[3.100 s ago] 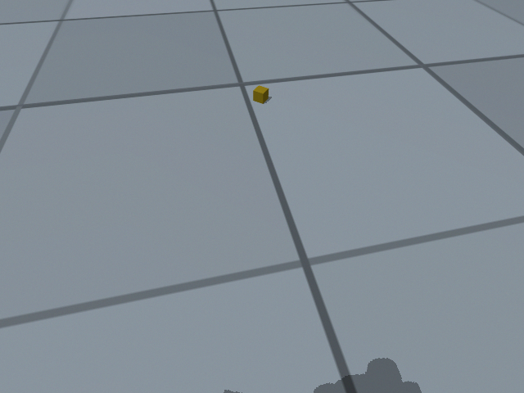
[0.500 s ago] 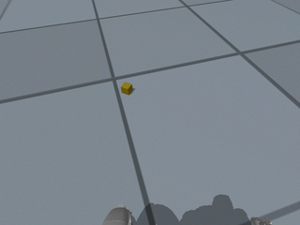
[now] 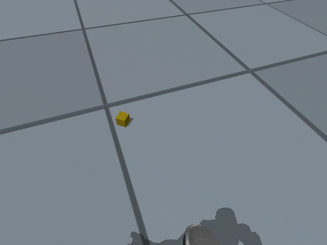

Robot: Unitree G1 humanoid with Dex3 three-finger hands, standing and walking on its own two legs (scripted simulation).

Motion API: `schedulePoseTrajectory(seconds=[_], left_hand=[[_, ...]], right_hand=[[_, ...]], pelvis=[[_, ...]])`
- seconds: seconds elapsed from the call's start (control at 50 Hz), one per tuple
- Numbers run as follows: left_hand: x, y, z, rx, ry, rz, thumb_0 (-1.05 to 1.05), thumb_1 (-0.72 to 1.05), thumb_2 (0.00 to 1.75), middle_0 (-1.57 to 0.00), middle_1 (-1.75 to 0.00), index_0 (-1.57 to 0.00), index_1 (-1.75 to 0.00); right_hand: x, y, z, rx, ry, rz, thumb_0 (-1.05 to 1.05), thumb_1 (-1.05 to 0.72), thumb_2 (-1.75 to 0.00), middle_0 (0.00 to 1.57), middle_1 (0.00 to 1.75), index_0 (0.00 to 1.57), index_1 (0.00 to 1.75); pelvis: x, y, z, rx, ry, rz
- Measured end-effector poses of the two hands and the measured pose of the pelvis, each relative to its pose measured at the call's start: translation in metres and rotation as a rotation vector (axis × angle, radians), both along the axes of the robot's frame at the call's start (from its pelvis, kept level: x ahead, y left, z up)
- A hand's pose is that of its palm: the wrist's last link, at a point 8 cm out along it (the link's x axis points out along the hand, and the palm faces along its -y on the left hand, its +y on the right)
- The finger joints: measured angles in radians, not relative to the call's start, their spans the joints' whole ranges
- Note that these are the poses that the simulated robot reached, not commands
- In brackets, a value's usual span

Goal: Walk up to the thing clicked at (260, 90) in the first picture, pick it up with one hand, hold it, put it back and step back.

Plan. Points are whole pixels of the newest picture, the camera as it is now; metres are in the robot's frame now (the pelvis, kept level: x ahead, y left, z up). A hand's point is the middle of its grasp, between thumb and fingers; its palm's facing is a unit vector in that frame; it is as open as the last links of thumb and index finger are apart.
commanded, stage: walk up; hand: left
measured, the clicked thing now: (122, 119) +1.11 +0.25 -0.73
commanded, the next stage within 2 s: none
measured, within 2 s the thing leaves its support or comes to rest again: neither
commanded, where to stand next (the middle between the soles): +0.71 +0.02 m, yaw -1 degrees
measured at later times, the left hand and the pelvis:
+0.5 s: hand (63, 211) +0.24 +0.28 -0.14, palm faces +0.01 -0.93 -0.38, open 7.4 cm; pelvis +0.22 -0.01 -0.01, yaw +1 degrees
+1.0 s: hand (82, 137) +0.51 +0.28 -0.14, palm faces -0.07 -0.91 -0.41, open 7.4 cm; pelvis +0.41 +0.00 -0.02, yaw -1 degrees
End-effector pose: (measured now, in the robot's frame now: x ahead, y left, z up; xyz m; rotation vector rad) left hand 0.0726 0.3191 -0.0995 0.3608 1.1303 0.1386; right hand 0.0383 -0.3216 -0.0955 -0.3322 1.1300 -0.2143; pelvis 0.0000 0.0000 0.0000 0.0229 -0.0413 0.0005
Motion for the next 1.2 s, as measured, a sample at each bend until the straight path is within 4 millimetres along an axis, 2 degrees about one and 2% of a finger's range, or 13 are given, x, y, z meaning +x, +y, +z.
schedulePoseTrajectory(seconds=[0.06, 0.12, 0.18, 0.26, 0.36, 0.48, 0.58, 0.66, 0.8, 0.92, 1.0, 1.08, 1.2], left_hand=[[0.047, -0.010, 0.003, 0.022, -0.028, -0.015, 0.01, 0.91, 0.90, -0.21, -0.30, -0.20, -0.30], [0.091, -0.021, 0.002, 0.054, -0.082, -0.017, 0.01, 0.91, 0.90, -0.21, -0.30, -0.20, -0.30], [0.118, -0.033, 0.009, 0.056, -0.131, -0.007, 0.00, 0.91, 0.90, -0.21, -0.30, -0.20, -0.30], [0.133, -0.040, 0.020, 0.050, -0.125, 0.015, 0.00, 0.90, 0.90, -0.21, -0.30, -0.20, -0.30], [0.143, -0.033, 0.020, 0.046, -0.071, 0.038, 0.00, 0.90, 0.90, -0.21, -0.30, -0.20, -0.30], [0.158, -0.006, 0.003, 0.032, -0.002, 0.086, 0.00, 0.90, 0.90, -0.21, -0.30, -0.20, -0.30], [0.190, 0.026, -0.026, 0.027, 0.070, 0.099, 0.01, 0.90, 0.90, -0.21, -0.30, -0.20, -0.30], [0.233, 0.032, -0.029, 0.016, 0.089, 0.075, 0.01, 0.91, 0.90, -0.21, -0.30, -0.20, -0.30], [0.315, 0.027, -0.016, -0.010, 0.042, 0.014, 0.01, 0.91, 0.90, -0.21, -0.30, -0.20, -0.30], [0.386, 0.012, -0.003, 0.012, -0.004, -0.026, 0.01, 0.91, 0.90, -0.21, -0.30, -0.20, -0.30], [0.428, 0.002, -0.001, 0.055, -0.073, -0.028, 0.00, 0.91, 0.90, -0.21, -0.30, -0.20, -0.30], [0.446, -0.006, 0.009, 0.059, -0.109, -0.001, 0.00, 0.91, 0.90, -0.21, -0.30, -0.20, -0.30], [0.452, 0.002, 0.017, 0.062, -0.064, 0.029, 0.00, 0.90, 0.90, -0.21, -0.30, -0.20, -0.30]], right_hand=[[0.014, -0.013, -0.015, 0.012, 0.040, -0.029, 0.01, -0.90, -0.90, 0.20, 0.30, 0.20, 0.30], [0.037, -0.027, -0.035, 0.017, 0.074, -0.039, 0.01, -0.90, -0.90, 0.20, 0.30, 0.20, 0.30], [0.069, -0.029, -0.041, 0.030, 0.097, -0.024, 0.01, -0.91, -0.90, 0.20, 0.30, 0.20, 0.30], [0.121, -0.027, -0.033, 0.053, 0.060, 0.012, 0.01, -0.91, -0.90, 0.20, 0.30, 0.20, 0.30], [0.179, -0.022, -0.019, 0.052, 0.024, 0.046, 0.01, -0.91, -0.90, 0.20, 0.30, 0.20, 0.30], [0.247, -0.009, -0.007, 0.011, 0.019, 0.082, 0.01, -0.91, -0.90, 0.20, 0.30, 0.20, 0.30], [0.304, 0.009, -0.003, -0.050, -0.040, 0.083, 0.01, -0.91, -0.90, 0.20, 0.30, 0.20, 0.30], [0.325, 0.023, 0.007, -0.053, -0.071, 0.048, 0.01, -0.91, -0.90, 0.20, 0.30, 0.20, 0.30], [0.341, 0.031, 0.009, -0.038, -0.016, 0.013, 0.01, -0.90, -0.90, 0.20, 0.30, 0.20, 0.30], [0.358, 0.018, -0.011, 0.000, 0.040, -0.025, 0.01, -0.90, -0.90, 0.20, 0.30, 0.20, 0.30], [0.384, 0.004, -0.035, 0.019, 0.065, -0.033, 0.01, -0.90, -0.90, 0.20, 0.30, 0.20, 0.30], [0.422, 0.004, -0.039, 0.036, 0.074, -0.009, 0.01, -0.91, -0.90, 0.20, 0.30, 0.20, 0.30], [0.482, 0.010, -0.025, 0.044, 0.033, 0.044, 0.01, -0.91, -0.90, 0.20, 0.30, 0.20, 0.30]], pelvis=[[0.033, -0.010, -0.007, 0.009, 0.002, -0.003], [0.066, -0.024, -0.020, -0.008, -0.001, 0.002], [0.088, -0.030, -0.018, -0.009, -0.010, 0.005], [0.117, -0.032, -0.006, -0.016, -0.011, 0.008], [0.155, -0.028, 0.001, -0.032, -0.001, 0.011], [0.207, -0.011, -0.003, -0.055, 0.006, 0.021], [0.256, 0.015, -0.019, -0.039, 0.005, 0.021], [0.285, 0.024, -0.013, -0.037, -0.001, 0.011], [0.332, 0.028, -0.002, -0.015, -0.004, -0.010], [0.376, 0.018, -0.006, -0.002, -0.004, -0.016], [0.408, 0.003, -0.020, -0.018, -0.011, -0.013], [0.430, -0.001, -0.015, -0.019, -0.017, -0.007], [0.464, 0.004, -0.004, -0.028, -0.007, 0.001]])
